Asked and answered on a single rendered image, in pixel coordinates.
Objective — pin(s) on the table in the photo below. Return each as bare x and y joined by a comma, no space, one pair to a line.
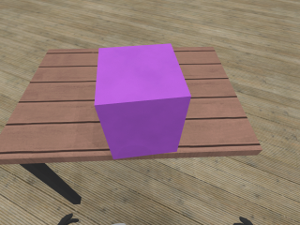
56,120

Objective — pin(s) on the carton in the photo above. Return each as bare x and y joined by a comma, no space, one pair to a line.
141,99

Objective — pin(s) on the left robot hand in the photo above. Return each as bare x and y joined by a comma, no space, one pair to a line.
67,219

